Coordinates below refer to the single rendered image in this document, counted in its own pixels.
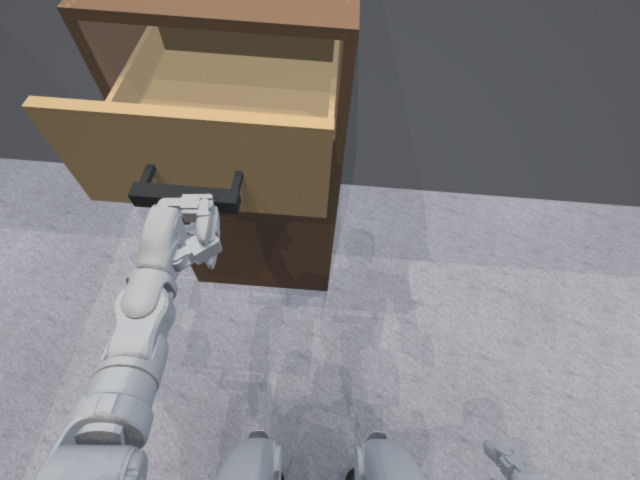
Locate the robot right hand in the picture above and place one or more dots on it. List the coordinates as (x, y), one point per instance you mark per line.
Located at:
(511, 464)

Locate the right robot shin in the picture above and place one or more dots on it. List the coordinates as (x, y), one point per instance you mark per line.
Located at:
(376, 435)

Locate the handle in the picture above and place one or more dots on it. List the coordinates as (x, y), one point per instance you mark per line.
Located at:
(146, 194)

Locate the robot left upper arm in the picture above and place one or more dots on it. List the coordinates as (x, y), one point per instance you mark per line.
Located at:
(96, 462)

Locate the left robot forearm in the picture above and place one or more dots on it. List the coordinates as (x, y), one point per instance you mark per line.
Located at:
(116, 408)

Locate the cabinet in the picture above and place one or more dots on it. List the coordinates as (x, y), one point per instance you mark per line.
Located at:
(258, 249)

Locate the robot left hand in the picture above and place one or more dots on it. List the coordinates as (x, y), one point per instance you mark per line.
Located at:
(164, 231)

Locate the drawer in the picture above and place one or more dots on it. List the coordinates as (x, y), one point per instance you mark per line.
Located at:
(200, 105)

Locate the left robot thigh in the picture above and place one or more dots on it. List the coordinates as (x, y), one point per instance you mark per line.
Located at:
(253, 459)

